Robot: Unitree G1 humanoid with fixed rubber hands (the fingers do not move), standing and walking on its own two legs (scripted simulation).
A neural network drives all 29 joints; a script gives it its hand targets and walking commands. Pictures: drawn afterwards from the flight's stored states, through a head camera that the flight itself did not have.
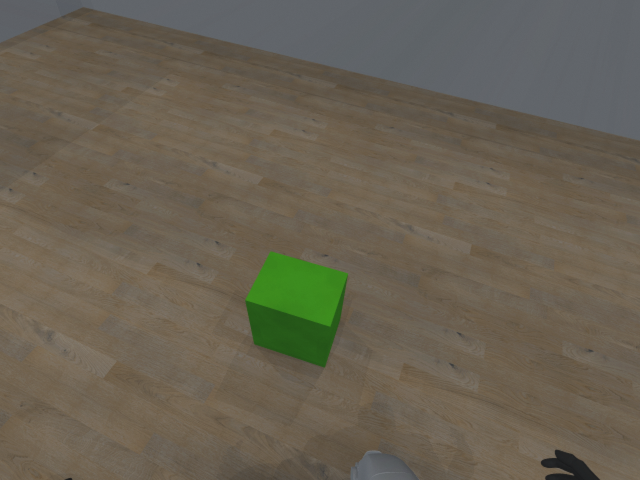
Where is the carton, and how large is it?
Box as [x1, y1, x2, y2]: [245, 251, 347, 367]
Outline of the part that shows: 270,251 245,300 254,343 324,367 340,317 347,273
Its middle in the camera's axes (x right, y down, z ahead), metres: -0.07 +0.24 +1.23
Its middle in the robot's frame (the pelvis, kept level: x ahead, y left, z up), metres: +0.67 +0.01 -0.62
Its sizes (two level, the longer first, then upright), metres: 0.252 0.186 0.290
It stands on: the floor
